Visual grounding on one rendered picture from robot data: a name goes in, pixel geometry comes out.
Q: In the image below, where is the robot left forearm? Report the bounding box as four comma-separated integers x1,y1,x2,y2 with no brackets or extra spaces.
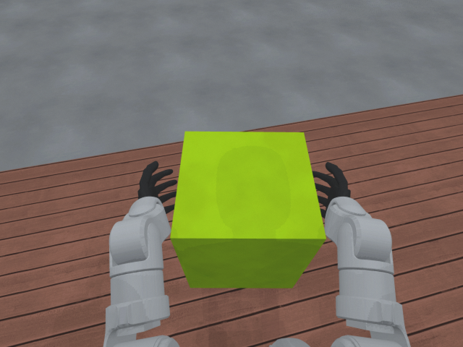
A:
103,197,171,347

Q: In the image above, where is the robot left hand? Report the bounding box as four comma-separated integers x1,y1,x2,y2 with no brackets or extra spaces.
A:
138,161,177,214

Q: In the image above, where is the carton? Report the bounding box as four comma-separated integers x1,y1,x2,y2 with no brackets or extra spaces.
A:
170,132,326,288

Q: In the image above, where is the robot right forearm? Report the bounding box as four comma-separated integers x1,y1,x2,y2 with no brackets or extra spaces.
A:
324,197,411,347

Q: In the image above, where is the robot right hand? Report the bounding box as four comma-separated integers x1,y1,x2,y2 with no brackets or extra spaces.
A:
313,162,351,218

